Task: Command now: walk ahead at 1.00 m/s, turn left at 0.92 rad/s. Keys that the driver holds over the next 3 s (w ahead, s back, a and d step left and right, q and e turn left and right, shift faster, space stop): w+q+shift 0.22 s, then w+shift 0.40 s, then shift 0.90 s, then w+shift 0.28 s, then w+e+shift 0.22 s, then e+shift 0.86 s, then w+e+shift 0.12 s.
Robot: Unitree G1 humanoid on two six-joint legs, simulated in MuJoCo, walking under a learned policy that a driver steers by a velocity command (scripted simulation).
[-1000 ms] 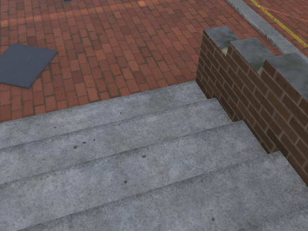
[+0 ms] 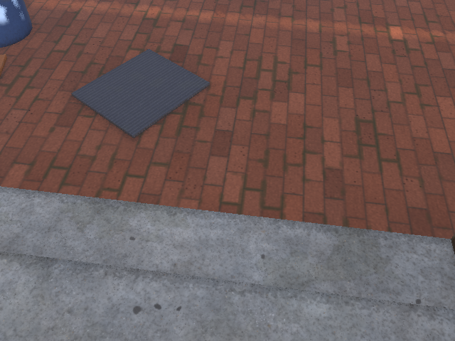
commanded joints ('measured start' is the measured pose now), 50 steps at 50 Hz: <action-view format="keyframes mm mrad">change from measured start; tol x64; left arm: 1 -66 76 -5 -59 3 2 25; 50 72 32 -33 -94 -8 96 15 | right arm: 1 -65 49 27 -81 0 -7 59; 7 673 -134 -55 138 1 36 27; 50 100 26 57 30 -46 -58 29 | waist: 1 -39 -77 109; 50 -118 -61 -40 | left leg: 1 223 -53 68 -155 214 18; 9 1199 27 -310 -89 260 354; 12 793 203 -832 -396 -733 383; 25 555 -86 -323 68 -544 113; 27 460 -106 -252 503 -114 59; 30 -323 -285 -263 1470 -1150 -7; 50 574 -63 9 -606 345 -50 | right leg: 1 -230 -203 21 -84 622 15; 6 -406 -247 30 745 1475 51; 8 -942 2 159 1551 -135 44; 19 -380 -127 311 100 1192 11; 32 104 -449 1045 -295 9 -299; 39 -418 -186 430 -156 1241 -183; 50 -151 -59 367 534 653 -75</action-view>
